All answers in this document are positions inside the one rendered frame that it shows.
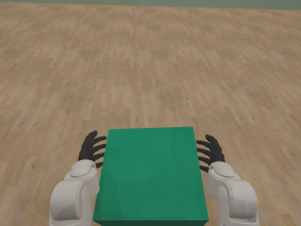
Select left robot hand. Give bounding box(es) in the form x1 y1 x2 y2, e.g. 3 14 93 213
78 130 107 169

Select robot left forearm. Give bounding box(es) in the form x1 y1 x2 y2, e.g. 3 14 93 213
49 159 100 226

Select right robot hand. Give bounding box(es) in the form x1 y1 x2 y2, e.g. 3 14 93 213
196 134 226 173

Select carton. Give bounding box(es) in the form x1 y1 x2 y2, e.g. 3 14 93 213
92 126 209 226

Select robot right forearm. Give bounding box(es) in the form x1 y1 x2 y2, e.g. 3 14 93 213
206 161 260 226

